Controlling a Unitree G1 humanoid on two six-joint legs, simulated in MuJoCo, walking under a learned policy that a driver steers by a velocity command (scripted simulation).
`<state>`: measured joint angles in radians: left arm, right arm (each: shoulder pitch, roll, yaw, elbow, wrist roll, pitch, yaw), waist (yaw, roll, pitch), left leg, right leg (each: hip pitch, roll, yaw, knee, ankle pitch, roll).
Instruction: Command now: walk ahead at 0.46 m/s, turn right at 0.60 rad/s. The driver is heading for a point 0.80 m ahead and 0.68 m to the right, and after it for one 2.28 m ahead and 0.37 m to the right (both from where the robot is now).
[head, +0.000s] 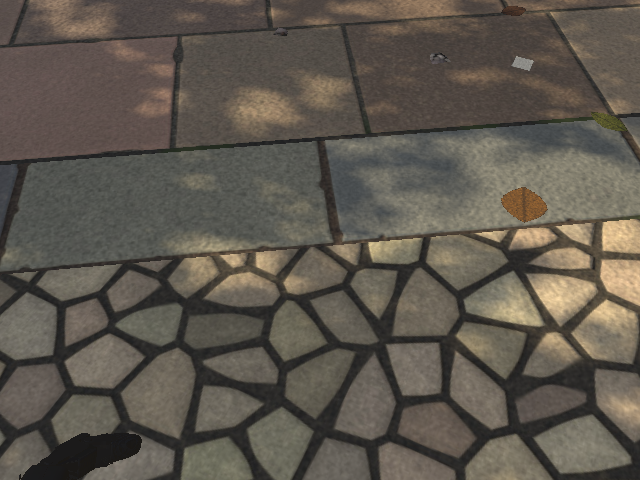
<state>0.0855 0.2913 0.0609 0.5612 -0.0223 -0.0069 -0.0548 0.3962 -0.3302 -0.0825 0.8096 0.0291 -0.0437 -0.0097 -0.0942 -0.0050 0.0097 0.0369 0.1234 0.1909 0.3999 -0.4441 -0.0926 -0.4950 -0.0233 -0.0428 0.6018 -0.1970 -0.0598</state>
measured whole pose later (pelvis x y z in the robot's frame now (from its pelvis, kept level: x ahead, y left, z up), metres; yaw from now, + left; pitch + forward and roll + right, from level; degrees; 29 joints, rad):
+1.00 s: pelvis +0.53 -0.15 +0.00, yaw -24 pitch +2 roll +1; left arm 0.04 0.27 0.03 0.64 -0.01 -0.07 -0.03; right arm 0.39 -0.31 -0.06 0.86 0.02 -0.05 0.00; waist -0.08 0.00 0.03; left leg -0.05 0.05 0.05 0.58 -0.46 -0.02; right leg -0.47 -0.01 -0.02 0.55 -0.12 -0.06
